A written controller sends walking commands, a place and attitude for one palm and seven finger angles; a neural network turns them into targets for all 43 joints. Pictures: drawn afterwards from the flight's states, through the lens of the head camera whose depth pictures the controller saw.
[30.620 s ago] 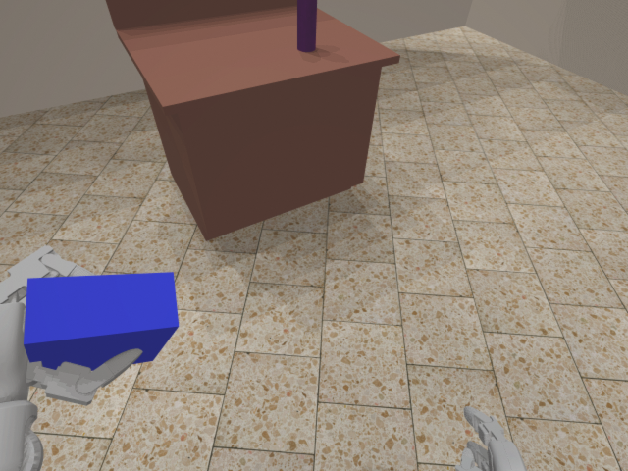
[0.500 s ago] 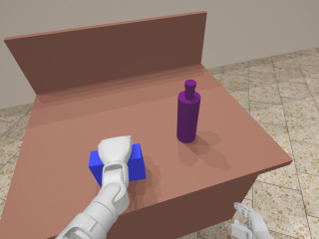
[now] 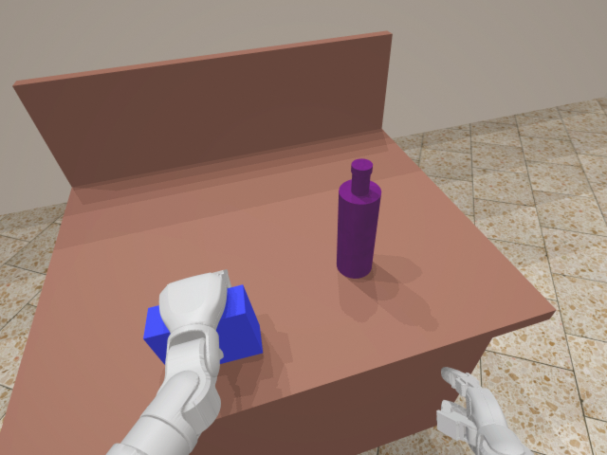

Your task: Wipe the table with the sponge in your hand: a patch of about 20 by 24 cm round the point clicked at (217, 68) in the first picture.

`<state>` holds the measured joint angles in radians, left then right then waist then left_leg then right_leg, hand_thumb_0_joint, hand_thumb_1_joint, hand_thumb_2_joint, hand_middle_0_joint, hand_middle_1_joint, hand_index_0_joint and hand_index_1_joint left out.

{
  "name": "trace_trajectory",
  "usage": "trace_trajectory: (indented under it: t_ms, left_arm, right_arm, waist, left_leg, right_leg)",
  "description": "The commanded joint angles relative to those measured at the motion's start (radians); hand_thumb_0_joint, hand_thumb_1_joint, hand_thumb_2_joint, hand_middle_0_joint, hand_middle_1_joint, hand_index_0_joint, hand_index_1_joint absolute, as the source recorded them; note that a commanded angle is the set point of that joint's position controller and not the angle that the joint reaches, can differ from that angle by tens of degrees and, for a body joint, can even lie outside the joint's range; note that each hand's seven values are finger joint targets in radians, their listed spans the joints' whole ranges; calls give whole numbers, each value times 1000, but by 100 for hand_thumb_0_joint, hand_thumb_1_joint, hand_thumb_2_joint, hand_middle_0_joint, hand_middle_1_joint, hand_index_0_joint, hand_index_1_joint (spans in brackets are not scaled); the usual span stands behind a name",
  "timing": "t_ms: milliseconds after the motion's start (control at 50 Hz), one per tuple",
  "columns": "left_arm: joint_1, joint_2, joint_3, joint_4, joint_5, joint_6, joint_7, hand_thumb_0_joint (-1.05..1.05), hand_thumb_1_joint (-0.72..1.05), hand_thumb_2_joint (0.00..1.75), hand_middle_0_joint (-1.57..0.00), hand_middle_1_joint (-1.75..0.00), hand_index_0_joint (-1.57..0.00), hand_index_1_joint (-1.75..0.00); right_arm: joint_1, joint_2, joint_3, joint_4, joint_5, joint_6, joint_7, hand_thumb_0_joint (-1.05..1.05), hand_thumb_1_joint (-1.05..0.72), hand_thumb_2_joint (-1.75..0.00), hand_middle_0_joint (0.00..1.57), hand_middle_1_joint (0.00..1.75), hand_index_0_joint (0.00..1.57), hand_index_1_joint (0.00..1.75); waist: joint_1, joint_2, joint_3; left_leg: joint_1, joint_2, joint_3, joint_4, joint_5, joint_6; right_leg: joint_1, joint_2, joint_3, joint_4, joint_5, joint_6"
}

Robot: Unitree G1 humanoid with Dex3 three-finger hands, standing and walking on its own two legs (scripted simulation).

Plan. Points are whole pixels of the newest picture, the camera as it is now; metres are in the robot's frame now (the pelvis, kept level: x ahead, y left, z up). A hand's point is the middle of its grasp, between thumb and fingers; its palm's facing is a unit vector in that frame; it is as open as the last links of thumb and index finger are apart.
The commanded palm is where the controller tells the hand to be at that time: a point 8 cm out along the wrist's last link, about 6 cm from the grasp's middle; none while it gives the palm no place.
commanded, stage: slide back across to the middle lane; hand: left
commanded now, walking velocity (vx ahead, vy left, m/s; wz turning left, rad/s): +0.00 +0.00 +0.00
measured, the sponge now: (211, 337) +0.29 +0.19 -0.02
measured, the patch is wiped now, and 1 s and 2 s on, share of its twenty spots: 1.00 1.00 1.00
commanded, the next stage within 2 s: wipe forward along the middle lane in 0.24 s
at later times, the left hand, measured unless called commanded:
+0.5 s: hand (175, 331) +0.28 +0.23 +0.01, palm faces -0.06 -0.07 -1.00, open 9.4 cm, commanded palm +0.26 +0.22 +0.06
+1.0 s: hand (177, 301) +0.33 +0.25 +0.01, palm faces -0.08 -0.02 -1.00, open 9.4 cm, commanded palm +0.31 +0.24 +0.04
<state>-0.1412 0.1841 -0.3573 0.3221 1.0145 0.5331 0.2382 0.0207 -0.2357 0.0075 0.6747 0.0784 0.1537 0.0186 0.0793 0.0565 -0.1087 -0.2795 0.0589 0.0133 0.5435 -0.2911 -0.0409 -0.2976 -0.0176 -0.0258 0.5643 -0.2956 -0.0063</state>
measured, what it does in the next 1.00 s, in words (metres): stands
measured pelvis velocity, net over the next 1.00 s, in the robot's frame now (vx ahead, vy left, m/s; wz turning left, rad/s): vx -0.01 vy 0.00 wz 0.02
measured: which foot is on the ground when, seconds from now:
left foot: down 0.00-1.00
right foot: down 0.00-1.00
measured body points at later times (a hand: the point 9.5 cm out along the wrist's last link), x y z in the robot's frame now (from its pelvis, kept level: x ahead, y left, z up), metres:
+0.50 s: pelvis +0.00 +0.00 +0.00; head -0.01 -0.02 +0.45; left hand +0.27 +0.23 +0.07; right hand +0.22 -0.21 -0.09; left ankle -0.01 +0.15 -0.73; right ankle +0.00 -0.12 -0.73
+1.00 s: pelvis -0.01 +0.00 -0.01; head +0.00 -0.02 +0.44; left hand +0.33 +0.25 +0.07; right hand +0.16 -0.24 -0.13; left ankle -0.01 +0.15 -0.73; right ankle +0.00 -0.12 -0.73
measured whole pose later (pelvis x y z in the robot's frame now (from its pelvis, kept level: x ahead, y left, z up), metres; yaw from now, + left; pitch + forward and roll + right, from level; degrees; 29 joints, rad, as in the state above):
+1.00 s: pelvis -0.01 +0.00 -0.01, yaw +1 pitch +7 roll +0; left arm -0.38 0.29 -0.18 0.64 1.03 0.37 0.24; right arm 0.14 -0.26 -0.01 0.72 0.07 0.10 -0.05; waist 0.04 0.05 -0.12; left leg -0.45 0.06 -0.01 0.62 -0.29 -0.04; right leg -0.46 -0.02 -0.04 0.62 -0.29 -0.01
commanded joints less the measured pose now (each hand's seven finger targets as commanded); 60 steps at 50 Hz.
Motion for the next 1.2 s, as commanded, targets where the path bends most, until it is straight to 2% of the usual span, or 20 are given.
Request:
trace_trajectory:
  t_ms: [0, 60, 100, 220, 260, 320, 440, 460, 500, 560, 620, 660, 720, 760, 800, 860, 880, 1060, 1080, 1180]
  left_arm:
    - [-133, 99, 78, -127, 4, -7, -15, 0, 10, 130, -120, -160, -120, -160]
    - [-96, 165, 149, -153, 0, -31, -22, 0, 10, 130, -120, -160, -120, -160]
    - [-90, 129, 113, -160, 1, -40, -26, 0, 10, 130, -120, -160, -120, -160]
    - [-80, 169, 157, -156, 4, -69, -27, 0, 10, 130, -120, -160, -120, -160]
    - [-41, 223, 216, -169, 5, -81, -23, 0, 10, 130, -120, -160, -120, -160]
    - [-31, 173, 168, -186, 4, -85, -23, 0, 10, 130, -120, -160, -120, -160]
    - [-214, 181, 158, -86, 14, -94, -17, 0, 10, 130, -120, -160, -120, -160]
    - [-233, 220, 198, -79, 13, -101, -14, 0, 10, 130, -120, -160, -120, -160]
    - [-253, 182, 170, -37, 8, -113, -11, 0, 10, 130, -120, -160, -120, -160]
    - [-281, 218, 210, 39, 10, -122, -11, 0, 10, 130, -120, -160, -120, -160]
    - [-324, 157, 146, 92, 13, -128, -18, 0, 10, 130, -120, -160, -120, -160]
    - [-343, 220, 206, 123, 17, -137, -14, 0, 10, 130, -120, -160, -120, -160]
    - [-357, 185, 178, 160, 16, -148, -11, 0, 10, 130, -120, -160, -120, -160]
    - [-379, 226, 217, 195, 16, -151, -5, 0, 10, 130, -120, -160, -120, -160]
    - [-391, 183, 180, 212, 13, -157, -2, 0, 10, 130, -120, -160, -120, -160]
    - [-400, 260, 250, 256, 23, -161, 10, 0, 10, 130, -120, -160, -120, -160]
    - [-426, 206, 193, 242, 21, -164, 7, 0, 10, 130, -120, -160, -120, -160]
    - [-585, 291, 242, 366, 32, -179, 22, 0, 10, 130, -120, -160, -120, -160]
    - [-615, 266, 212, 371, 31, -185, 21, 0, 10, 130, -120, -160, -120, -160]
    - [-619, 313, 258, 449, 33, -208, 32, 0, 10, 130, -120, -160, -120, -160]
  right_arm:
    - [-216, -99, -33, -173, 0, -60, -7, 0, -90, -90, 20, 30, 20, 30]
    - [-210, -107, -37, -170, -5, -70, -12, 0, -90, -90, 20, 30, 20, 30]
    - [-205, -102, -34, -175, -5, -77, -15, 0, -90, -90, 20, 30, 20, 30]
    - [-186, -109, -38, -166, -8, -95, -29, 0, -90, -90, 20, 30, 20, 30]
    - [-184, -115, -41, -165, -12, -99, -30, 0, -90, -90, 20, 30, 20, 30]
    - [-179, -110, -40, -173, -10, -108, -30, 0, -90, -90, 20, 30, 20, 30]
    - [-153, -116, -37, -138, -7, -115, -54, 0, -90, -90, 20, 30, 20, 30]
    - [-143, -121, -39, -134, -8, -115, -58, 0, -90, -90, 20, 30, 20, 30]
    - [-131, -115, -40, -132, -6, -122, -65, 0, -90, -90, 20, 30, 20, 30]
    - [-107, -126, -41, -116, -8, -118, -71, 0, -90, -90, 20, 30, 20, 30]
    - [-93, -124, -39, -119, -4, -116, -70, 0, -90, -90, 20, 30, 20, 30]
    - [-76, -132, -44, -112, -7, -111, -72, 0, -90, -90, 20, 30, 20, 30]
    - [-54, -130, -46, -113, -7, -109, -73, 0, -90, -90, 20, 30, 20, 30]
    - [-43, -137, -48, -106, -7, -102, -74, 0, -90, -90, 20, 30, 20, 30]
    - [-32, -131, -50, -110, -5, -104, -74, 0, -90, -90, 20, 30, 20, 30]
    - [-13, -145, -57, -98, -8, -96, -74, 0, -90, -90, 20, 30, 20, 30]
    - [-15, -138, -53, -107, -6, -97, -74, 0, -90, -90, 20, 30, 20, 30]
    - [24, -146, -55, -78, -5, -88, -85, 0, -90, -90, 20, 30, 20, 30]
    - [27, -142, -54, -80, -4, -90, -88, 0, -90, -90, 20, 30, 20, 30]
    - [59, -145, -58, -71, -8, -86, -86, 0, -90, -90, 20, 30, 20, 30]
  waist:
    - [12, -116, -108]
    - [24, -106, -126]
    - [15, -107, -109]
    - [18, -119, -115]
    - [32, -99, -129]
    - [23, -102, -122]
    - [-12, -102, -83]
    - [-9, -111, -98]
    - [-18, -125, -117]
    - [-19, -134, -116]
    - [-37, -137, -112]
    - [-28, -122, -132]
    - [-40, -132, -152]
    - [-42, -135, -138]
    - [-49, -137, -146]
    - [-45, -157, -158]
    - [-54, -133, -172]
    - [-78, -125, -136]
    - [-84, -118, -150]
    - [-79, -133, -199]
  left_leg:
    - [57, -80, 26, -40, 218, 69]
    - [63, -81, 20, -42, 223, 68]
    - [58, -80, 23, -44, 212, 69]
    - [57, -81, 19, -44, 203, 71]
    - [56, -80, 12, -45, 217, 68]
    - [55, -79, 19, -40, 214, 70]
    - [33, -79, 13, -46, 138, 70]
    - [32, -77, 5, -50, 127, 68]
    - [29, -79, 13, -39, 132, 71]
    - [3, -78, 12, -35, 120, 68]
    - [-15, -79, 15, -22, 115, 68]
    - [-28, -79, 11, -20, 111, 65]
    - [-41, -79, 19, -1, 127, 68]
    - [-62, -77, 12, -3, 109, 65]
    - [-66, -78, 18, 7, 117, 69]
    - [-89, -75, 13, 13, 112, 66]
    - [-88, -80, 21, 16, 109, 69]
    - [-125, -72, 13, 7, 29, 67]
    - [-123, -74, 17, 10, 24, 70]
    - [-143, -70, 20, 24, 56, 71]
  right_leg:
    - [61, 37, -7, -99, 252, -53]
    - [75, 39, 3, -102, 261, -56]
    - [61, 37, -6, -101, 246, -51]
    - [56, 37, -6, -103, 232, -50]
    - [71, 40, 1, -96, 253, -56]
    - [58, 37, -6, -97, 248, -50]
    - [-17, 39, -18, -104, 143, -47]
    - [-14, 42, -16, -102, 125, -50]
    - [-16, 39, -22, -96, 141, -45]
    - [-26, 38, -14, -94, 144, -47]
    - [-51, 35, -25, -85, 147, -42]
    - [-46, 37, -18, -79, 141, -47]
    - [-51, 34, -24, -67, 181, -42]
    - [-63, 35, -21, -66, 161, -43]
    - [-69, 33, -27, -59, 174, -40]
    - [-66, 34, -18, -57, 177, -41]
    - [-69, 31, -19, -55, 175, -37]
    - [-140, 32, -20, -68, 44, -35]
    - [-143, 30, -18, -67, 38, -32]
    - [-115, 29, -14, -56, 89, -30]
